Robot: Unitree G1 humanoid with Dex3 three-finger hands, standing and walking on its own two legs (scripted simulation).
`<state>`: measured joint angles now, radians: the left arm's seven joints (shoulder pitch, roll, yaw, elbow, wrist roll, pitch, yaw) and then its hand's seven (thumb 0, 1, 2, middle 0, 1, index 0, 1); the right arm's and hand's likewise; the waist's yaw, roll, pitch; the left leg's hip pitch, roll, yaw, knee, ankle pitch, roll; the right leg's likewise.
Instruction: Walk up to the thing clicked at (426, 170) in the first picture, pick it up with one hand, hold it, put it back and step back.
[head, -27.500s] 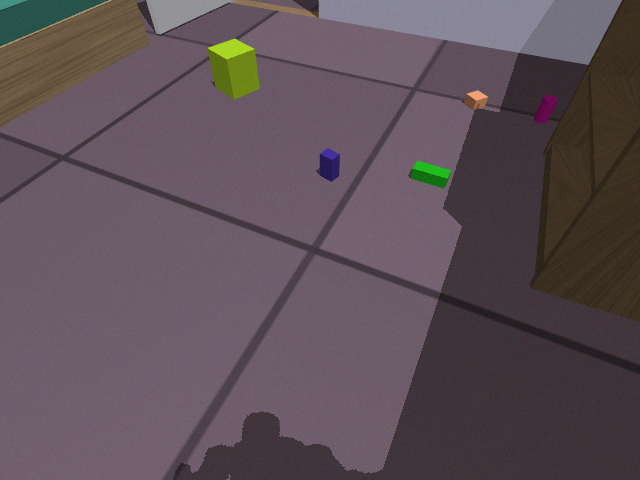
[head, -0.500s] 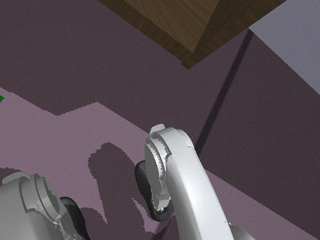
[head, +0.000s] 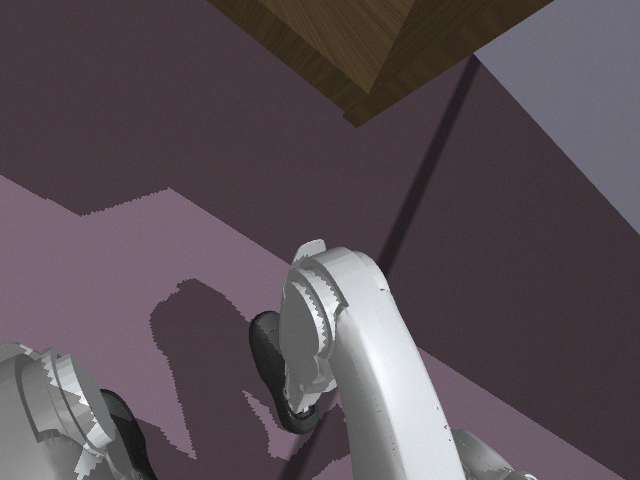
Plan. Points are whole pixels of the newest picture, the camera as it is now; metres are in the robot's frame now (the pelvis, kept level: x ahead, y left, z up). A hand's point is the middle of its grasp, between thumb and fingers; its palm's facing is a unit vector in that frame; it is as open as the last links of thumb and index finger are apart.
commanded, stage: rest palm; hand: left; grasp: from above
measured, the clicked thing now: out of the picture +0.47 +0.34 -0.28
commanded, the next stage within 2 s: close in 1.12 s
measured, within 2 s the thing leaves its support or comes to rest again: neither
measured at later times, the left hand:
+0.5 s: hand out of the picture +0.45 +0.34 -0.24, palm faces -0.31 -0.38 -0.87, open 14.3 cm
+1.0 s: hand out of the picture +0.47 +0.33 -0.25, palm faces -0.26 -0.36 -0.90, open 14.1 cm
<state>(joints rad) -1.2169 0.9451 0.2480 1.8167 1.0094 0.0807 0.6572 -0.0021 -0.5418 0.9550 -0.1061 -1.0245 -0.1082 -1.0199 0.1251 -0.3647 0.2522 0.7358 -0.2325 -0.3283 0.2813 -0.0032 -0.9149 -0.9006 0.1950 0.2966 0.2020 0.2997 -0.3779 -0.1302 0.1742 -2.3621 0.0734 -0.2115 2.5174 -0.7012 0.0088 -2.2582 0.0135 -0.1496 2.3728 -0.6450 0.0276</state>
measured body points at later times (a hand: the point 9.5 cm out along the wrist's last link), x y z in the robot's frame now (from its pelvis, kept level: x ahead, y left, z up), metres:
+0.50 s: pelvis +0.00 +0.00 +0.00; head +0.29 +0.10 +0.32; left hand +0.46 +0.36 -0.19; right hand +0.01 -0.23 -0.06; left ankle +0.07 +0.13 -0.27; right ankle +0.11 -0.12 -0.27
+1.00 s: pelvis +0.00 +0.01 +0.01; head +0.31 +0.10 +0.31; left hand +0.48 +0.35 -0.20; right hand +0.00 -0.23 -0.03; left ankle +0.07 +0.13 -0.27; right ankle +0.11 -0.12 -0.27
